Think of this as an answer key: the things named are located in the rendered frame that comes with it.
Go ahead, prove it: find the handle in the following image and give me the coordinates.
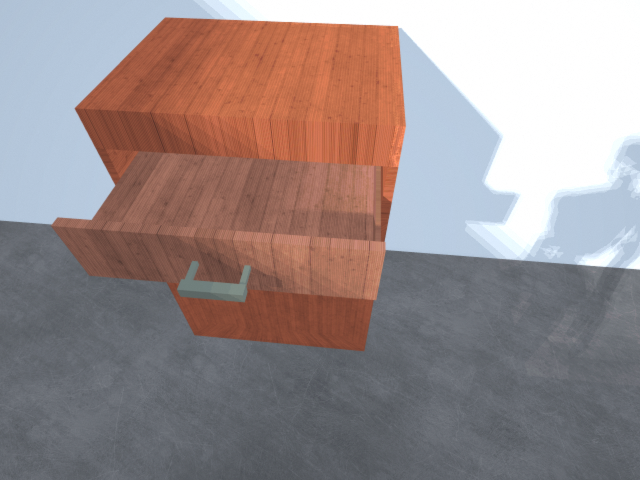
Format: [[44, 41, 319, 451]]
[[177, 261, 251, 302]]

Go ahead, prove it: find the cabinet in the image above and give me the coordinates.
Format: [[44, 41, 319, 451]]
[[75, 17, 406, 351]]

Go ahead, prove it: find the drawer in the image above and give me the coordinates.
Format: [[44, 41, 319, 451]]
[[51, 151, 386, 300]]

